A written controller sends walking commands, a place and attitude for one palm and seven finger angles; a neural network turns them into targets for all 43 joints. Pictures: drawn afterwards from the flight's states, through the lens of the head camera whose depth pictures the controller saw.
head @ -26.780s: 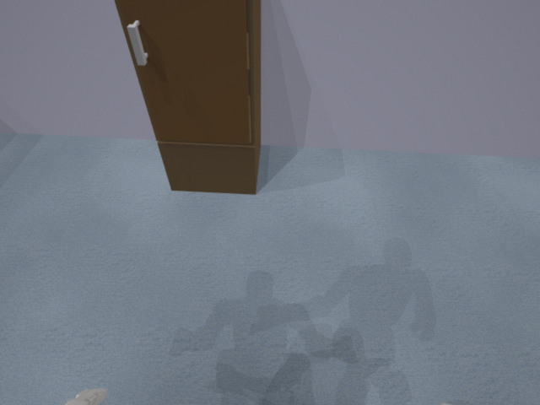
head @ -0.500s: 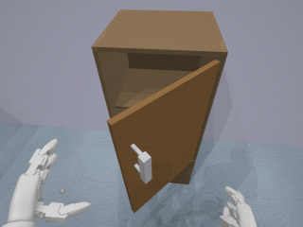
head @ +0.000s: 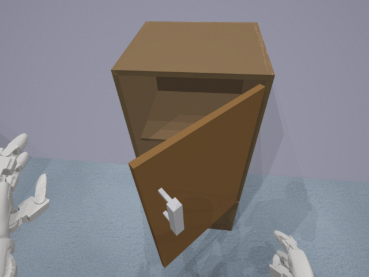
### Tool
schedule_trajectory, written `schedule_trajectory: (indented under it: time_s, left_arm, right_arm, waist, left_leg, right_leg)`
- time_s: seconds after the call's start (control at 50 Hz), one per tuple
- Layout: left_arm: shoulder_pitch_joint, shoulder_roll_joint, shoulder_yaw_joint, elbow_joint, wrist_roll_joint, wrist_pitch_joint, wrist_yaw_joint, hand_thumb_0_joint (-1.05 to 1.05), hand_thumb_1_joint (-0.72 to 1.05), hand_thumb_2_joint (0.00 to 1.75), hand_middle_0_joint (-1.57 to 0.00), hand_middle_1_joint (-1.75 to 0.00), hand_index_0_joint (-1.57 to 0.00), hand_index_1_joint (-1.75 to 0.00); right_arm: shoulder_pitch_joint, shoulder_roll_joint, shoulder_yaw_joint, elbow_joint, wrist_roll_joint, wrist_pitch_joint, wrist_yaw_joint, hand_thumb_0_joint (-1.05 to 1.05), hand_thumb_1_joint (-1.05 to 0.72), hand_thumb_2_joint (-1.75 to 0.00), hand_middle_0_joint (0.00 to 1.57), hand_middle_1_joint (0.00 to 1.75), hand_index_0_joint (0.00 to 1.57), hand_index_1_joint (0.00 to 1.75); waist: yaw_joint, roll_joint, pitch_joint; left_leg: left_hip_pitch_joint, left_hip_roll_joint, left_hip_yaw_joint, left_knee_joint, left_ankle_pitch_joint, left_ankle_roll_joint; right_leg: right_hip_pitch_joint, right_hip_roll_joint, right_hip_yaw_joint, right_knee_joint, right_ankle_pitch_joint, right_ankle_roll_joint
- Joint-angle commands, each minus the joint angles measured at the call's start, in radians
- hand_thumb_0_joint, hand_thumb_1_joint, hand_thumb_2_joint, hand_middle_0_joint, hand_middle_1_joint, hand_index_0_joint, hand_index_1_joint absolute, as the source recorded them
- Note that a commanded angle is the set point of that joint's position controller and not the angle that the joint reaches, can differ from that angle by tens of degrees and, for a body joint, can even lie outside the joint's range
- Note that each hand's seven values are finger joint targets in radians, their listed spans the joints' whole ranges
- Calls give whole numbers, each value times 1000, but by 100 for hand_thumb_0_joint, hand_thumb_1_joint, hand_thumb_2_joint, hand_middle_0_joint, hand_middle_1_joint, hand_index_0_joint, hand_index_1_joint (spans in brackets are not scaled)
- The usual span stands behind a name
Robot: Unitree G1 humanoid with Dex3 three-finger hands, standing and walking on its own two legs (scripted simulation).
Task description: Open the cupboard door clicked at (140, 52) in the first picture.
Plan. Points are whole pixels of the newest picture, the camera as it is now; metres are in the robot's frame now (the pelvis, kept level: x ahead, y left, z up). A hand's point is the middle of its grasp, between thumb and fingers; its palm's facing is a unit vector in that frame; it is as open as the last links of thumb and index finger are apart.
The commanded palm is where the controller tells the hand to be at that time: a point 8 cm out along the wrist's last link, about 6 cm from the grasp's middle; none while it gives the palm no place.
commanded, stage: draw the hand back to the body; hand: left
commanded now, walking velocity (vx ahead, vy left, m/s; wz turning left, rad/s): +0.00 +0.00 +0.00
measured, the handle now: (170, 211) +0.27 +0.07 +0.00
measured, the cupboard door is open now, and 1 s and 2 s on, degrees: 47 47 47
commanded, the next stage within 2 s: step back with the hand held close in 0.32 s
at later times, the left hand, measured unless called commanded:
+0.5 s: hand (55, 203) +0.18 +0.24 +0.16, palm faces +0.43 -0.80 -0.42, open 7.4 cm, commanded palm +0.13 +0.28 +0.17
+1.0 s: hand (23, 230) +0.14 +0.26 +0.16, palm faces +0.35 -0.79 -0.51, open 7.4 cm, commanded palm +0.08 +0.30 +0.17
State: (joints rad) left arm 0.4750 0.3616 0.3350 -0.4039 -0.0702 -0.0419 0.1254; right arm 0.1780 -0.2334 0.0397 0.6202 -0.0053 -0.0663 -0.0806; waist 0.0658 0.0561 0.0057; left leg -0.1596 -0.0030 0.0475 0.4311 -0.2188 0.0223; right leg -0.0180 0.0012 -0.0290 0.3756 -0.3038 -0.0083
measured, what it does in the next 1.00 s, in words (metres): shifts its weight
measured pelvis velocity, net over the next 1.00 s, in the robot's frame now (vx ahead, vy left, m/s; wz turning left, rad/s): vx -0.07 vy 0.01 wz -0.01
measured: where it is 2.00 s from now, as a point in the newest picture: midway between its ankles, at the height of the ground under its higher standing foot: outside the picture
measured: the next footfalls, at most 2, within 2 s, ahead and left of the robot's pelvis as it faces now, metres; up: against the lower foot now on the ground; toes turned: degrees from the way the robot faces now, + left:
right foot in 1.74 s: -0.28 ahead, -0.09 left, +0.00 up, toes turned -1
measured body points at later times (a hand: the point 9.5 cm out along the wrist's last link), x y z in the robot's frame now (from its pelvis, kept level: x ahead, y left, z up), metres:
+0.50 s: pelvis -0.01 -0.02 +0.00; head -0.02 -0.05 +0.45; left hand +0.15 +0.28 +0.18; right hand +0.18 -0.25 -0.09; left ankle +0.01 +0.10 -0.74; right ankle -0.06 -0.11 -0.74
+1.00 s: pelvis -0.07 +0.01 +0.00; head -0.05 +0.00 +0.45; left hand +0.11 +0.30 +0.19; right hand +0.11 -0.24 -0.08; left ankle +0.01 +0.10 -0.74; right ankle -0.06 -0.11 -0.74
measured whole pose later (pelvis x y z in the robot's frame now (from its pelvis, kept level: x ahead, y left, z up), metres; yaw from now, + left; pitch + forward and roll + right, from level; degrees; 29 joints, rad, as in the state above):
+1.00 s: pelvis -0.07 +0.01 +0.00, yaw -1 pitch -1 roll -2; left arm 0.58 0.44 0.39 -0.51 -0.06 -0.13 0.14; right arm 0.17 -0.24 0.00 0.55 0.01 0.03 -0.10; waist 0.00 0.04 0.04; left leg -0.33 0.03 0.05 0.46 -0.12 0.03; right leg -0.20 0.03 -0.03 0.43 -0.22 0.00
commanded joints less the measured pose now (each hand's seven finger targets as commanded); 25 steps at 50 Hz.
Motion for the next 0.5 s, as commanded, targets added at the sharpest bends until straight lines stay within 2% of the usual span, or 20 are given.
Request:
schedule_trajectory:
  time_s: [0.0, 0.06, 0.14, 0.22, 0.26, 0.3, 0.32, 0.4, 0.42, 0.44, 0.46, 0.48]
  left_arm:
    - [-39, 133, 83, -136, -1, -59, 7, 0, 90, 90, -20, -30, -20, -30]
    - [-70, 171, 105, -197, 1, -73, 7, 0, 90, 90, -20, -30, -20, -30]
    - [-71, 193, 124, -220, 2, -82, 11, 0, 90, 90, -20, -30, -20, -30]
    - [-59, 185, 126, -197, -4, -85, 9, 0, 90, 90, -20, -30, -20, -30]
    - [-61, 172, 115, -185, -4, -86, 5, 0, 90, 90, -20, -30, -20, -30]
    - [-66, 168, 107, -166, -6, -87, 2, 0, 90, 90, -20, -30, -20, -30]
    - [-68, 171, 109, -173, -6, -92, 2, 0, 90, 90, -20, -30, -20, -30]
    - [-74, 173, 107, -171, -5, -98, -1, 0, 90, 90, -20, -30, -20, -30]
    - [-175, 202, 109, -269, -4, -113, 2, 0, 90, 90, -20, -30, -20, -30]
    - [-202, 320, 233, -277, 6, -145, 12, 0, 90, 90, -20, -30, -20, -30]
    - [-86, 243, 182, -179, 9, -139, 2, 0, 90, 90, -20, -30, -20, -30]
    - [-44, 210, 152, -171, 12, -134, -4, 0, 90, 90, -20, -30, -20, -30]
  right_arm:
    - [-123, -108, -55, -160, 6, -46, -6, 0, -90, -90, 20, 30, 20, 30]
    - [-127, -107, -60, -162, 4, -49, -7, 0, -90, -90, 20, 30, 20, 30]
    - [-131, -103, -59, -155, 4, -58, -10, 0, -90, -90, 20, 30, 20, 30]
    - [-133, -100, -61, -150, 6, -62, -13, 0, -90, -90, 20, 30, 20, 30]
    - [-134, -98, -62, -146, 7, -62, -14, 0, -90, -90, 20, 30, 20, 30]
    - [-136, -102, -64, -143, 7, -62, -15, 0, -90, -90, 20, 30, 20, 30]
    - [-136, -103, -65, -144, 6, -63, -14, 0, -90, -90, 20, 30, 20, 30]
    - [-138, -103, -66, -139, 5, -67, -14, 0, -90, -90, 20, 30, 20, 30]
    - [-152, -103, -64, -145, 7, -75, -14, 0, -90, -90, 20, 30, 20, 30]
    - [-130, -115, -61, -167, 11, -50, -18, 0, -90, -90, 20, 30, 20, 30]
    - [-131, -105, -64, -150, 5, -28, -18, 0, -90, -90, 20, 30, 20, 30]
    - [-126, -109, -69, -163, 7, -12, -15, 0, -90, -90, 20, 30, 20, 30]
  waist:
    - [-1, -23, -56]
    - [1, -1, -92]
    - [4, 17, -90]
    - [2, -17, -64]
    - [-1, 8, -53]
    - [-2, -11, -33]
    - [-1, -29, -45]
    - [1, -14, -54]
    - [-2, 9, -84]
    - [-45, -26, 8]
    - [-47, -74, -17]
    - [-49, -80, -38]
  left_leg:
    - [134, 24, -27, -49, 247, 6]
    - [155, 19, -19, -42, 258, 10]
    - [160, 16, -17, -38, 258, 9]
    - [154, 16, -13, -41, 246, 9]
    - [159, 15, -5, -39, 231, 10]
    - [153, 16, -10, -45, 219, 10]
    - [159, 16, -9, -47, 214, 11]
    - [161, 12, -8, -47, 214, 13]
    - [180, 9, -10, -43, 215, 14]
    - [133, 28, -26, 11, 200, 29]
    - [122, 28, -29, 31, 218, 27]
    - [122, 29, -20, 38, 238, 25]
  right_leg:
    - [-110, 3, -6, -70, 294, -4]
    - [-105, 0, 3, -72, 322, -1]
    - [-105, -1, 7, -80, 328, -3]
    - [-112, 0, 7, -90, 328, 1]
    - [-126, 0, 10, -98, 317, 4]
    - [-126, 0, 11, -107, 304, 3]
    - [-127, 2, 12, -108, 299, 6]
    - [-116, -2, 18, -113, 302, 5]
    - [-119, -4, 24, -114, 309, 7]
    - [-242, -47, 75, -155, 388, 27]
    - [-224, -64, 56, -136, 450, 34]
    - [-216, -68, 53, -120, 493, 45]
